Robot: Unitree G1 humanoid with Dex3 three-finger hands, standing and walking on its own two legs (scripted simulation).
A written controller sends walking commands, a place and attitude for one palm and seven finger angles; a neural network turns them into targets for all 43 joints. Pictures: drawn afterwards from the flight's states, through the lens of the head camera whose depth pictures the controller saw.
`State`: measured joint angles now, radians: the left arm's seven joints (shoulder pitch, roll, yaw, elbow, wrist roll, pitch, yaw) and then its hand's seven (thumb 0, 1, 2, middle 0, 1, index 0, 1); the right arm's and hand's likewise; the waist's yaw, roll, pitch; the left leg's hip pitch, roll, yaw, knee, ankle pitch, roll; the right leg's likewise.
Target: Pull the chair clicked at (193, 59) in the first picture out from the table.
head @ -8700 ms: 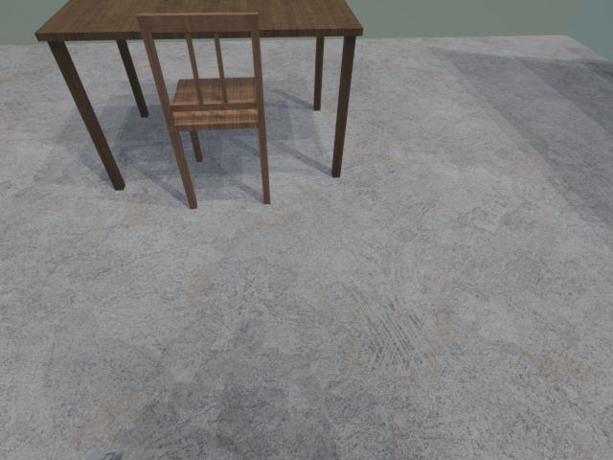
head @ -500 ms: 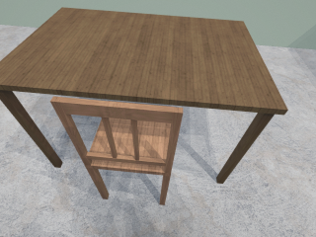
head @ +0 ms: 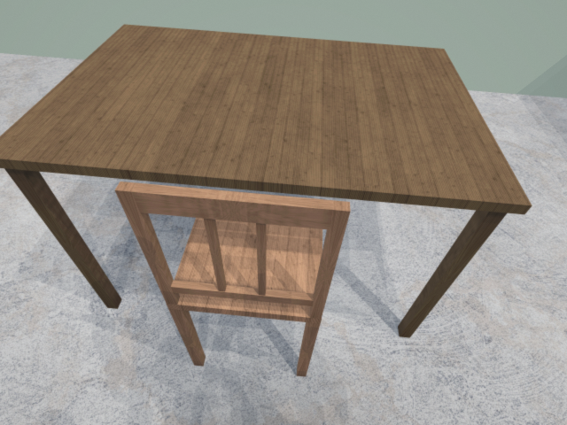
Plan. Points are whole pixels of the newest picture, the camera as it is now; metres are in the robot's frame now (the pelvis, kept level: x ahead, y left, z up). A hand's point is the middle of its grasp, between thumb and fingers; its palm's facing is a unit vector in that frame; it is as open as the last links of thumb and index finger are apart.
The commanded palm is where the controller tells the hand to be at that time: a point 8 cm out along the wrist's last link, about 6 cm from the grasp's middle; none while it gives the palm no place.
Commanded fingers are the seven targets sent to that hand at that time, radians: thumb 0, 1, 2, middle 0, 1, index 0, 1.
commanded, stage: look again from close up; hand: left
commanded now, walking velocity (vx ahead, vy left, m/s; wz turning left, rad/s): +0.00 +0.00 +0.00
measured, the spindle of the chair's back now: (216, 256) +0.44 +0.16 -0.11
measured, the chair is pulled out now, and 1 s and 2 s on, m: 0.00 0.00 0.00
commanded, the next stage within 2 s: none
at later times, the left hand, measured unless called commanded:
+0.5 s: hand out of the picture -0.02 +0.17 -0.18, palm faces +0.03 -0.98 -0.19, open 7.4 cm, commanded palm none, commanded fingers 0.00 0.90 0.90 -0.20 -0.30 -0.20 -0.30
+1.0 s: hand out of the picture -0.02 +0.15 -0.17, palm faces +0.03 -0.98 -0.18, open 7.4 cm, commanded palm none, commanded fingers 0.00 0.90 0.90 -0.20 -0.30 -0.20 -0.30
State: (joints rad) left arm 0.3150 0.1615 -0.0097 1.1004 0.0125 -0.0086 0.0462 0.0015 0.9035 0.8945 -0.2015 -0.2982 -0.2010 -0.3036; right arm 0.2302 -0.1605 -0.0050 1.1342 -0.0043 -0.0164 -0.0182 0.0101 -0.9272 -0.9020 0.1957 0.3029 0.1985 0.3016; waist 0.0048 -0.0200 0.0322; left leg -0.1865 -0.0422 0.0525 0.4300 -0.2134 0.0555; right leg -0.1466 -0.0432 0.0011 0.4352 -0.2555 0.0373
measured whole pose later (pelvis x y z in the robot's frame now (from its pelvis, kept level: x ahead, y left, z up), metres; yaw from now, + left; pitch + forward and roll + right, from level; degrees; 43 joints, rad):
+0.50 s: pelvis +0.00 +0.00 +0.00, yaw +0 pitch -2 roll +0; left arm 0.34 0.14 -0.01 1.12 0.01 -0.01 0.05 0.00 0.90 0.89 -0.20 -0.30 -0.20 -0.30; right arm 0.29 -0.13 -0.01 1.16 0.00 -0.02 -0.02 0.01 -0.91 -0.90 0.20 0.30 0.20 0.30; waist 0.00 -0.01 0.03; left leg -0.17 -0.05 0.06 0.41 -0.20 0.06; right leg -0.14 -0.05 0.01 0.43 -0.25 0.04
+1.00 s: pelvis +0.01 -0.01 +0.00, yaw +0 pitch -1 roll +0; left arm 0.36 0.12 -0.01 1.11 0.01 -0.01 0.05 0.00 0.90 0.89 -0.20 -0.30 -0.20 -0.30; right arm 0.30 -0.12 0.00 1.16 0.00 -0.02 -0.03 0.01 -0.91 -0.90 0.19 0.30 0.20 0.30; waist 0.00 0.00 0.02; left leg -0.18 -0.03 0.05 0.41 -0.21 0.04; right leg -0.15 -0.03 0.00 0.43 -0.26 0.02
